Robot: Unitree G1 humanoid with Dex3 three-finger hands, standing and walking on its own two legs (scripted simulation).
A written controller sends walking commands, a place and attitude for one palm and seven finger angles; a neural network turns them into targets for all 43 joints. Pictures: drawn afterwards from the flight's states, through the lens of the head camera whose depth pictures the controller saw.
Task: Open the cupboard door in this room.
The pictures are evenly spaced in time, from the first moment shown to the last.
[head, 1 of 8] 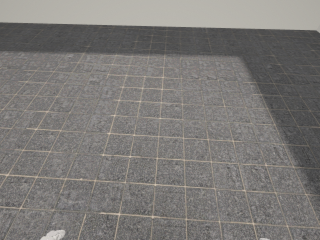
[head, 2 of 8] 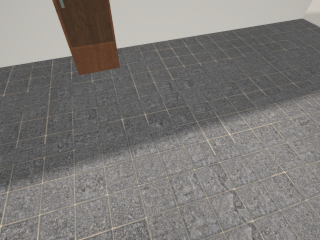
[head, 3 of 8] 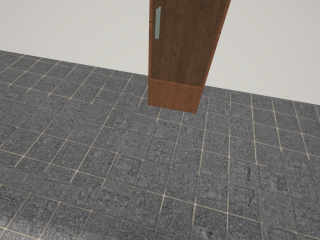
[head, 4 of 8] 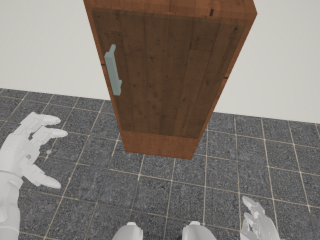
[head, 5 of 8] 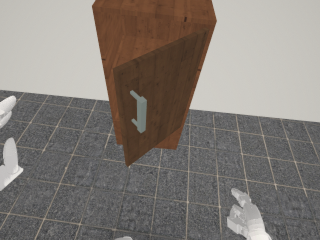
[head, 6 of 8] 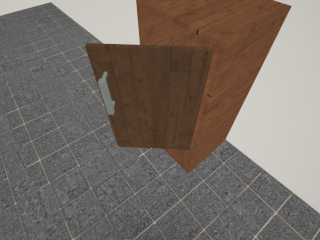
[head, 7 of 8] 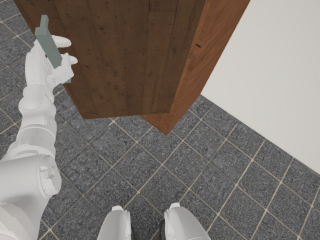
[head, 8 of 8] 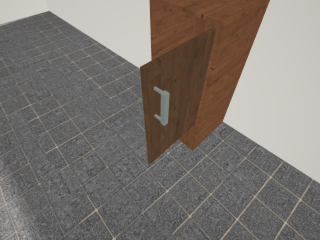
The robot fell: no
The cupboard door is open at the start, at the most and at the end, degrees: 0 91 91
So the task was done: yes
